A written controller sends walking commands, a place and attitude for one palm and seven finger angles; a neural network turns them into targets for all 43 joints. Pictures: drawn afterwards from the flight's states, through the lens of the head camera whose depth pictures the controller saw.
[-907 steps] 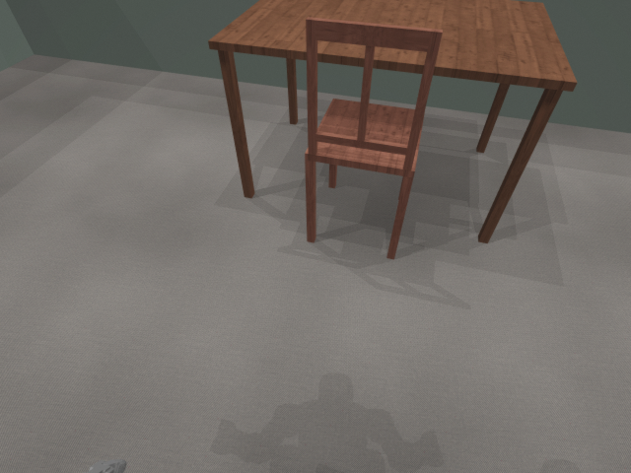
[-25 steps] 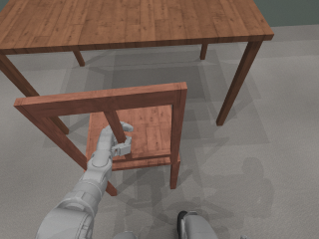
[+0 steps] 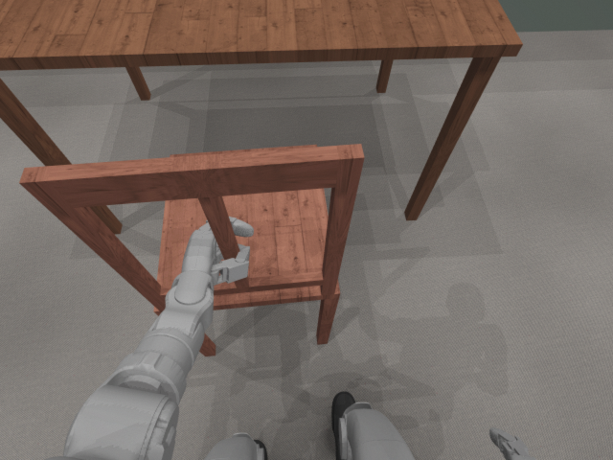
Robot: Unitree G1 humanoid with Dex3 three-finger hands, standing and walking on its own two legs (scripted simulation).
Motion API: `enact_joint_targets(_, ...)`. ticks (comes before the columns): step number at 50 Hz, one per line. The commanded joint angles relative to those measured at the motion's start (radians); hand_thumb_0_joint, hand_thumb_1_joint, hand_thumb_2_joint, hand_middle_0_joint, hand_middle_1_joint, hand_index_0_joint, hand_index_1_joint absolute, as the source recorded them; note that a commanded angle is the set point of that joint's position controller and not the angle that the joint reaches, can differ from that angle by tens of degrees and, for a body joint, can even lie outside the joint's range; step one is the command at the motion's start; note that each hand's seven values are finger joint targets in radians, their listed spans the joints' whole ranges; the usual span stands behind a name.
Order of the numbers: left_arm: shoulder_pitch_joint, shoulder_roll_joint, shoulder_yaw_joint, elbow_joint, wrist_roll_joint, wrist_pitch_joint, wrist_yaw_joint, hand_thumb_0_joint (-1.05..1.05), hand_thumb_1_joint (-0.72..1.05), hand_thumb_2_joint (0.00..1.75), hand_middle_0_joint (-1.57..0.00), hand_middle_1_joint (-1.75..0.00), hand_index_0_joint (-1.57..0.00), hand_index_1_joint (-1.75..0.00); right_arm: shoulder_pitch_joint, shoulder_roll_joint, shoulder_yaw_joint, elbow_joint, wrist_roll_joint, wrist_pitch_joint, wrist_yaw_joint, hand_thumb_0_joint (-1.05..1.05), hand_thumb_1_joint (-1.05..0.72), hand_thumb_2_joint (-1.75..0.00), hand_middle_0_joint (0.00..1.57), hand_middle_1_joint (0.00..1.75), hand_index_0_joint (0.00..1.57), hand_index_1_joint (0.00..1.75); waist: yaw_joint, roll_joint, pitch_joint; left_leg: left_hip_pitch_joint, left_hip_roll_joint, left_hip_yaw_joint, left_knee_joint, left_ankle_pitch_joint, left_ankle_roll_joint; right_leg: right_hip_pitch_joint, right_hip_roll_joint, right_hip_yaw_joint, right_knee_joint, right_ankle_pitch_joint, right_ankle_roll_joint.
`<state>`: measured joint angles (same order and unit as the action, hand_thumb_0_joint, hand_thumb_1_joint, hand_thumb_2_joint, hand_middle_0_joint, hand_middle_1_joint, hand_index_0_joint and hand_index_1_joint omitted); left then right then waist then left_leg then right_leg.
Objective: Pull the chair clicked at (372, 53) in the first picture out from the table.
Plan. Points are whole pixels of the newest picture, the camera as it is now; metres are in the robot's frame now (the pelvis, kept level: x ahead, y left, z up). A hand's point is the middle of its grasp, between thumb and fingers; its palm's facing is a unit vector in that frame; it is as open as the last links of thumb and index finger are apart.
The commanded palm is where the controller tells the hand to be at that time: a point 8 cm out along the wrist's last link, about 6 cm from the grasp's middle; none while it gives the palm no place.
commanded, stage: step backward, pulling the chair out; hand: left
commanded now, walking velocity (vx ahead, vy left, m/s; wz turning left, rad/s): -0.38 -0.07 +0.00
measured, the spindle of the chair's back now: (229, 247) +0.41 +0.11 -0.06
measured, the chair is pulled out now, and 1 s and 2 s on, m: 0.25 0.26 0.28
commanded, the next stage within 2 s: stop walking, hand still on the chair in 1.56 s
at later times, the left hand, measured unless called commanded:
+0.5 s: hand (238, 269) +0.37 +0.09 -0.06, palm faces -0.08 -0.98 -0.18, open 5.6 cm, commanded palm +0.39 +0.14 -0.05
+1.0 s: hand (239, 269) +0.37 +0.09 -0.06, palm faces -0.07 -0.98 -0.17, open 5.5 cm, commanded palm +0.38 +0.14 -0.05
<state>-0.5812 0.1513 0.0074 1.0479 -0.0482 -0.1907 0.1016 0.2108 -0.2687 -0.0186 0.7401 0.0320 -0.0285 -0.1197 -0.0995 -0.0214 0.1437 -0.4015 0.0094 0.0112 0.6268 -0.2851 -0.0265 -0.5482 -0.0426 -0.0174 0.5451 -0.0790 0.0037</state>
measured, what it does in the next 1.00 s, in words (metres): stands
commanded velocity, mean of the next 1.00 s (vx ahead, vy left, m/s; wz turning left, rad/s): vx -0.38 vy -0.04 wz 0.02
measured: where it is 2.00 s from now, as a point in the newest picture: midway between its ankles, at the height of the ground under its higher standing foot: outside the picture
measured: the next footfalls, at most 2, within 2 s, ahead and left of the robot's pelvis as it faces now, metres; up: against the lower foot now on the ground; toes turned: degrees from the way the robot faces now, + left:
none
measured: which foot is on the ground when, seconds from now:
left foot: down 0.00-1.00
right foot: down 0.00-1.00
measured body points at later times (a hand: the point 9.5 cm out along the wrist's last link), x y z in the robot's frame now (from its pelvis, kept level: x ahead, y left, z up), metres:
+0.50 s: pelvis +0.01 -0.01 +0.00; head +0.08 -0.02 +0.44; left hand +0.37 +0.14 -0.04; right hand +0.07 -0.27 -0.14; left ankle +0.01 +0.14 -0.72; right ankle +0.13 -0.12 -0.72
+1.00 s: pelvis +0.00 +0.00 +0.00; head +0.08 -0.01 +0.44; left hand +0.37 +0.14 -0.04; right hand +0.05 -0.28 -0.13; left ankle +0.01 +0.14 -0.72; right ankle +0.13 -0.12 -0.72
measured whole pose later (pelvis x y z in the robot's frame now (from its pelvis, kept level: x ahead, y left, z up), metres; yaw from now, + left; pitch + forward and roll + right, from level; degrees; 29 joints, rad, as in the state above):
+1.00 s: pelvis +0.00 +0.00 +0.00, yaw -1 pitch +4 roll +1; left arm -0.56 0.15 0.02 1.12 -0.03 -0.25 0.10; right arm 0.25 -0.26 -0.01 0.78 0.04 -0.05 -0.13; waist -0.09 -0.01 0.10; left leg -0.41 0.03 0.03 0.63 -0.30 -0.03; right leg -0.55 -0.03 -0.01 0.52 -0.05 0.00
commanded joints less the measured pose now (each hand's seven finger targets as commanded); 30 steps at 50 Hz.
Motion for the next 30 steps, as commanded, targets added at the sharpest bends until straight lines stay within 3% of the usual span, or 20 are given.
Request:
enact_joint_targets(1, -0.296, 0.12, -0.005, -0.263, 0.025, -0.086, -0.005, 0.0, 0.9, 0.9, -0.5, -1.45, -0.5, -1.45, 0.034, -0.112, -0.034, -0.121, -0.005, -0.016, -0.017, 0.0, -0.9, -0.9, 0.2, 0.3, 0.2, 0.3, 0.069, 0.143, -0.435, -0.063, 0.208, -0.134, -0.207, 0.164, 0.083, 0.405, -0.025, 0.037, 0.128, -0.074, 0.013)
enact_joint_targets(3, -0.329, 0.149, 0.011, -0.259, 0.03, -0.089, -0.001, 0.0, 0.9, 0.9, -0.5, -1.45, -0.5, -1.45, 0.061, -0.115, -0.045, -0.102, -0.005, -0.019, -0.022, 0.0, -0.9, -0.9, 0.2, 0.3, 0.2, 0.3, 0.054, 0.075, -0.475, 0.0, 0.178, -0.092, -0.132, 0.255, 0.051, 0.399, -0.051, 0.055, 0.089, 0.098, 0.004)
enact_joint_targets(4, -0.332, 0.145, 0.003, -0.245, 0.037, -0.09, -0.003, 0.0, 0.9, 0.9, -0.5, -1.45, -0.5, -1.45, 0.062, -0.111, -0.045, -0.097, -0.005, -0.02, -0.019, 0.0, -0.9, -0.9, 0.2, 0.3, 0.2, 0.3, 0.054, 0.107, -0.468, -0.017, 0.16, -0.068, -0.123, 0.175, 0.038, 0.376, -0.073, 0.069, 0.082, 0.062, -0.004)
enact_joint_targets(5, -0.335, 0.137, -0.01, -0.238, 0.037, -0.091, -0.006, 0.0, 0.9, 0.9, -0.5, -1.45, -0.5, -1.45, 0.06, -0.106, -0.042, -0.098, -0.005, -0.02, -0.017, 0.0, -0.9, -0.9, 0.2, 0.3, 0.2, 0.3, 0.06, 0.097, -0.428, -0.07, 0.147, -0.057, -0.119, 0.04, 0.036, 0.352, -0.093, 0.09, 0.066, -0.056, -0.01)
enact_joint_targets(8, -0.308, 0.182, 0.02, -0.183, 0.038, -0.109, 0.005, 0.0, 0.9, 0.9, -0.5, -1.45, -0.5, -1.45, 0.116, -0.114, -0.055, -0.056, 0.004, -0.039, -0.018, 0.0, -0.9, -0.9, 0.2, 0.3, 0.2, 0.3, 0.05, -0.092, -0.444, 0.035, 0.036, -0.019, 0.01, -0.151, 0.011, 0.234, -0.17, 0.207, -0.163, -0.177, -0.048)
enact_joint_targets(10, -0.298, 0.182, 0.024, -0.138, 0.043, -0.115, 0.008, 0.0, 0.9, 0.9, -0.5, -1.45, -0.5, -1.45, 0.126, -0.101, -0.048, -0.031, 0.006, -0.05, -0.014, 0.0, -0.9, -0.9, 0.2, 0.3, 0.2, 0.3, 0.046, -0.147, -0.484, 0.102, 0.009, 0.001, 0.056, -0.164, 0.003, 0.243, -0.21, 0.208, -0.22, -0.153, -0.053)
enact_joint_targets(12, -0.319, 0.177, 0.024, -0.129, 0.045, -0.123, 0.008, 0.0, 0.9, 0.9, -0.5, -1.45, -0.5, -1.45, 0.114, -0.099, -0.038, -0.022, 0.005, -0.057, -0.016, 0.0, -0.9, -0.9, 0.2, 0.3, 0.2, 0.3, 0.042, -0.123, -0.494, 0.129, 0.02, -0.008, 0.02, -0.142, 0.006, 0.242, -0.201, 0.169, -0.202, -0.116, -0.044)
enact_joint_targets(15, -0.331, 0.158, 0.011, -0.146, 0.047, -0.136, 0.008, 0.0, 0.9, 0.9, -0.5, -1.45, -0.5, -1.45, 0.086, -0.12, -0.04, -0.037, 0.0, -0.058, -0.026, 0.0, -0.9, -0.9, 0.2, 0.3, 0.2, 0.3, 0.05, 0.056, -0.488, 0.1, 0.128, -0.083, -0.159, 0.086, 0.04, 0.26, -0.077, 0.068, -0.052, -0.081, 0.019)
enact_joint_targets(16, -0.348, 0.145, 0.001, -0.163, 0.046, -0.138, 0.007, 0.0, 0.9, 0.9, -0.5, -1.45, -0.5, -1.45, 0.074, -0.113, -0.035, -0.051, 0.001, -0.058, -0.027, 0.0, -0.9, -0.9, 0.2, 0.3, 0.2, 0.3, 0.054, 0.092, -0.479, 0.053, 0.165, -0.101, -0.183, 0.123, 0.054, 0.287, -0.05, 0.048, 0.02, -0.094, 0.024)
enact_joint_targets(18, -0.366, 0.156, 0.012, -0.182, 0.046, -0.137, 0.01, 0.0, 0.9, 0.9, -0.5, -1.45, -0.5, -1.45, 0.06, -0.107, -0.037, -0.053, -0.004, -0.054, -0.033, 0.0, -0.9, -0.9, 0.2, 0.3, 0.2, 0.3, 0.059, 0.136, -0.45, 0.019, 0.197, -0.115, -0.174, 0.247, 0.063, 0.312, -0.039, 0.043, 0.092, -0.001, 0.015)
enact_joint_targets(20, -0.359, 0.146, 0.009, -0.18, 0.049, -0.135, 0.008, 0.0, 0.9, 0.9, -0.5, -1.45, -0.5, -1.45, 0.083, -0.099, -0.043, -0.047, -0.003, -0.052, -0.029, 0.0, -0.9, -0.9, 0.2, 0.3, 0.2, 0.3, 0.055, 0.085, -0.473, 0.035, 0.182, -0.087, -0.112, 0.301, 0.039, 0.325, -0.061, 0.064, 0.084, 0.116, 0.0)
enact_joint_targets(23, -0.342, 0.168, 0.013, -0.168, 0.045, -0.133, 0.006, 0.0, 0.9, 0.9, -0.5, -1.45, -0.5, -1.45, 0.107, -0.107, -0.052, -0.039, 0.003, -0.052, -0.03, 0.0, -0.9, -0.9, 0.2, 0.3, 0.2, 0.3, 0.046, 0.002, -0.491, 0.031, 0.112, -0.048, -0.044, 0.14, 0.009, 0.312, -0.122, 0.126, 0.009, 0.143, -0.031)
enact_joint_targets(27, -0.321, 0.18, 0.023, -0.127, 0.048, -0.135, 0.009, 0.0, 0.9, 0.9, -0.5, -1.45, -0.5, -1.45, 0.115, -0.104, -0.047, -0.03, 0.006, -0.056, -0.026, 0.0, -0.9, -0.9, 0.2, 0.3, 0.2, 0.3, 0.044, -0.064, -0.487, 0.064, 0.055, -0.029, -0.019, -0.059, 0.01, 0.246, -0.159, 0.164, -0.125, -0.071, -0.03)
enact_joint_targets(30, -0.311, 0.182, 0.029, -0.122, 0.046, -0.136, 0.013, 0.0, 0.9, 0.9, -0.5, -1.45, -0.5, -1.45, 0.106, -0.108, -0.042, -0.034, 0.007, -0.061, -0.025, 0.0, -0.9, -0.9, 0.2, 0.3, 0.2, 0.3, 0.047, -0.025, -0.485, 0.072, 0.071, -0.039, -0.075, -0.061, 0.023, 0.248, -0.133, 0.136, -0.135, -0.15, -0.008)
